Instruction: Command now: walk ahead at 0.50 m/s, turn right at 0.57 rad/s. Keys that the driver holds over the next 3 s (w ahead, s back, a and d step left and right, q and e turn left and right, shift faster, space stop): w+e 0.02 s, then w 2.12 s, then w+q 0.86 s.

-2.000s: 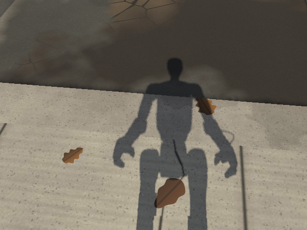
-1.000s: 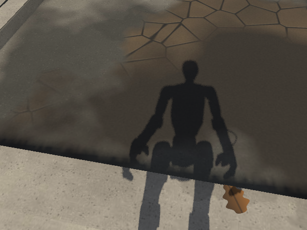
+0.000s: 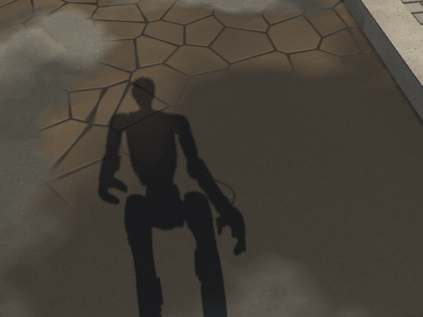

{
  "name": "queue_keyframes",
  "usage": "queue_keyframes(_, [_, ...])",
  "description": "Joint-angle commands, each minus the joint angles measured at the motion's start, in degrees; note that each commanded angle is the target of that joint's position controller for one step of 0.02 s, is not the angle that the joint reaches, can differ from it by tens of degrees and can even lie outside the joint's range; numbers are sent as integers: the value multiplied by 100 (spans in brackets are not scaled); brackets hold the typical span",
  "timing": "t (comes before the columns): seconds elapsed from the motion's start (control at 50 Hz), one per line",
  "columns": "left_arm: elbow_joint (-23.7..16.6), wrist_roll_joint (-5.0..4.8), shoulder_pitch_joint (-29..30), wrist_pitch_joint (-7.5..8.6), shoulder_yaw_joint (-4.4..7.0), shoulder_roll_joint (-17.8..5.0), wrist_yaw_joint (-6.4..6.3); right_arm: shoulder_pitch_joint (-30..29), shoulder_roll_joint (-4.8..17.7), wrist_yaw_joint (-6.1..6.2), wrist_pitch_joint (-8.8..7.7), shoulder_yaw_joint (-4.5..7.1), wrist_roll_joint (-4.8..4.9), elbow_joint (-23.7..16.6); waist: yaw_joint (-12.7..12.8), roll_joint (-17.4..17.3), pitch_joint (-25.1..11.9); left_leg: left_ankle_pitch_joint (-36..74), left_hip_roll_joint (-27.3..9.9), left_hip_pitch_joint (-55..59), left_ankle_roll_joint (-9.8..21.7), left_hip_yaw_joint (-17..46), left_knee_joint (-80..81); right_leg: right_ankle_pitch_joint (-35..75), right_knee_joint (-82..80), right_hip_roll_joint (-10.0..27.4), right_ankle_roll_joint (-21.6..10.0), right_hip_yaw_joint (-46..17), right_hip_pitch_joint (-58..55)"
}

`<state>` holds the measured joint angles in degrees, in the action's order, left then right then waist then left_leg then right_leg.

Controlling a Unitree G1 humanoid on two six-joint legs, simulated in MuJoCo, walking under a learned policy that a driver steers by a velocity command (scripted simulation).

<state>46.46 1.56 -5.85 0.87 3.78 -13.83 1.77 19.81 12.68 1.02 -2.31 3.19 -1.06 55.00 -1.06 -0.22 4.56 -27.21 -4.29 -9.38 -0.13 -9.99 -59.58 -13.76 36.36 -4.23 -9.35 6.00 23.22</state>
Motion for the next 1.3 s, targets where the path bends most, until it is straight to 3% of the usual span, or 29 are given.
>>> queue_keyframes(0.02, [46,-144,-1196,-43,329,-1161,-136,-531,897,-97,-244,175,86,-844,468,160,-599,625,-33,-3211,-16,1113,-1583,1093,-2136,2070,-1315,-3313,-2805])
queue_keyframes(0.08, [82,-193,-858,143,141,-606,-151,-82,661,-69,16,151,-158,-559,-38,-54,-410,936,-355,-2026,-156,1146,-324,2054,-2341,1404,-754,-2096,-1660])
queue_keyframes(0.16, [301,-134,-1390,226,156,-846,-146,-367,503,-237,226,113,-154,-647,63,130,-345,1536,-305,-2195,-208,949,336,2610,-2582,1177,-602,-1686,-1620])
queue_keyframes(0.18, [317,-59,-1505,248,179,-932,-135,-480,580,-257,229,134,-124,-656,162,144,-336,1968,-312,-2387,-151,953,315,2505,-2595,1204,-572,-1687,-1750])
queue_keyframes(0.24, [545,-139,-1990,377,133,-896,-178,-1312,839,-247,171,260,-52,-927,374,338,8,2649,-386,-3470,-73,1242,975,1549,-2776,1260,-418,-1984,-2423])
queue_keyframes(0.42, [732,12,-2301,481,20,-808,-393,-2229,640,-411,-16,172,-159,-1230,600,203,213,4333,-102,-3419,118,1144,2504,1250,-1715,1191,-389,-1821,-2461])
queue_keyframes(0.48, [800,112,-2546,465,2,-821,-472,-2628,599,-437,-89,116,-63,-1442,799,195,441,4480,-103,-3525,216,1086,3151,1169,-1178,1192,-341,-1856,-2705])
queue_keyframes(0.54, [892,82,-2661,474,-72,-699,-465,-2500,445,-383,-150,27,-22,-1399,886,17,430,4897,2,-2310,310,980,4042,1514,-542,937,-118,-1675,-2453])
queue_keyframes(0.58, [971,112,-2681,450,-66,-877,-431,-1516,653,-267,-197,110,-60,-1060,527,-110,-25,4633,166,-1244,428,843,4273,2676,735,805,-133,-1671,-2626])
queue_keyframes(0.6, [1003,72,-2612,395,-43,-976,-414,-387,836,-199,-225,194,-125,-650,8,-262,-523,4560,237,-113,489,707,4332,3056,2107,654,-91,-1539,-2419])
queue_keyframes(0.62, [1032,-68,-2485,371,-37,-854,-392,650,1100,-192,-247,280,-239,-323,-497,-438,-995,5146,-95,1491,623,864,4071,1884,3946,306,44,-1206,-1327])
queue_keyframes(0.64, [1064,-321,-3162,386,-73,-325,-418,1218,1442,-240,-270,334,-309,-201,-228,-1587,-1901,8894,-1532,3877,1095,1964,1820,-3169,6520,-434,349,-960,901])
queue_keyframes(0.66, [892,-547,-3148,416,-68,-763,-506,1651,1472,-332,-261,355,-56,-238,-616,-1294,-3129,8558,-2383,5250,1884,3465,1760,-2873,7263,-354,477,-1457,2318])
queue_keyframes(0.68, [772,-401,-2591,369,-95,-873,-542,1162,1386,-274,-190,382,28,-379,-680,-824,-3128,5488,-2385,4665,2089,3791,2676,-2233,7028,53,546,-1246,2760])
queue_keyframes(0.7, [650,-129,-1728,359,-124,-851,-450,470,890,-157,-175,236,-64,-532,-592,-182,-2009,3165,-1881,3129,1864,3427,3629,-1413,6114,400,538,-1048,2805])
queue_keyframes(0.74, [456,179,-1252,288,-90,-735,-245,95,765,-35,-279,102,-71,-433,-142,19,-865,3195,-1740,909,1751,3398,4247,-704,4922,682,555,-1160,2059])
queue_keyframes(0.78, [440,162,-1204,129,-160,-320,-105,-33,728,-79,-403,70,13,-190,368,-79,-200,3610,-1160,-654,1440,2539,4724,-438,3461,928,736,-987,1229])
queue_keyframes(0.86, [318,36,-727,206,-309,-36,48,-178,586,-216,-434,47,74,-113,410,-603,-427,4912,-411,-902,1194,1264,4846,1028,1180,861,770,-489,176])
queue_keyframes(0.92, [183,-24,28,212,-328,-144,18,167,651,-232,-365,64,161,-7,133,-442,-381,4437,-511,-289,1056,1318,4983,1585,369,769,700,-343,143])
queue_keyframes(0.98, [-41,-1,671,196,-286,-317,-20,568,716,-182,-263,70,82,151,-54,-259,-110,3974,-776,510,1035,1509,4904,1241,-58,757,605,-364,525])
queue_keyframes(1.02, [-79,15,711,229,-251,-358,-31,683,785,-131,-209,76,-4,232,-58,-256,-33,4120,-886,894,1014,1541,4631,712,-339,664,518,-327,458])
queue_keyframes(1.06, [181,60,-74,328,-171,-427,-83,625,823,-105,-175,76,-8,261,304,-162,-348,5002,-712,911,897,1316,3570,421,-914,381,370,-170,-657])
queue_keyframes(1.08, [491,138,-1024,406,-67,-672,-135,636,712,-109,-179,33,-1,213,623,18,-876,4765,-427,353,773,1077,2429,473,-1000,612,156,-520,-1976])
queue_keyframes(1.1, [605,249,-1952,448,75,-1226,-211,695,393,-138,-209,-68,111,-76,846,796,-1671,2844,88,-1058,557,689,559,119,-1241,2092,-334,-2425,-3528])
queue_keyframes(1.12, [709,88,-2078,344,181,-1509,-194,1019,362,-134,-193,-33,126,-56,716,1556,-1992,-585,865,-2467,487,756,-833,94,-1931,2975,-947,-4368,-4089])
queue_keyframes(1.14, [657,-83,-1604,281,99,-1090,-174,474,831,-100,-128,95,-24,-69,582,560,-1154,-264,464,-2995,545,1237,-1113,-454,-1970,2608,-742,-3799,-3501])
queue_keyframes(1.18, [562,-73,-826,326,-33,-557,-142,36,543,-171,-151,59,4,-157,251,357,-285,607,81,-2720,501,1270,-575,31,-2419,2072,-383,-2588,-2145])
queue_keyframes(1.22, [663,-93,-768,401,-73,-410,-175,177,400,-228,-32,37,-117,-57,-15,484,-210,903,-48,-2161,335,1193,-222,703,-2665,1730,-201,-1930,-1556])
queue_keyframes(1.3, [901,-136,-1213,525,-14,-612,-192,-396,376,-285,67,52,-112,-227,-44,339,-188,1560,-130,-2444,105,1012,261,1423,-2919,1616,-316,-1451,-1617])
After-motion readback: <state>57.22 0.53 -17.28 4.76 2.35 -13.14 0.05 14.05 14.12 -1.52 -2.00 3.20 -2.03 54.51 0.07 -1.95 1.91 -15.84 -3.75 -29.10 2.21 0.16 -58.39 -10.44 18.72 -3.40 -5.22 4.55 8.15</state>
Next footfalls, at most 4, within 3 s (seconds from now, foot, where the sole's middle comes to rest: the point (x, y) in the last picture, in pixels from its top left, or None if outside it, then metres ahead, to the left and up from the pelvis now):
0.62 left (189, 296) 0.56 0.11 -0.87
1.08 right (248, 236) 0.77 -0.11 -0.87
1.62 left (204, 170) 1.08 0.06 -0.87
2.16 right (251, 120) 1.36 -0.16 -0.87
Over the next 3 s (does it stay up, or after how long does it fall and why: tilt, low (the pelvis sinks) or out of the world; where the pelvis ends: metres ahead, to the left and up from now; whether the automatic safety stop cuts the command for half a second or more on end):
stays up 1.63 -0.02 -0.09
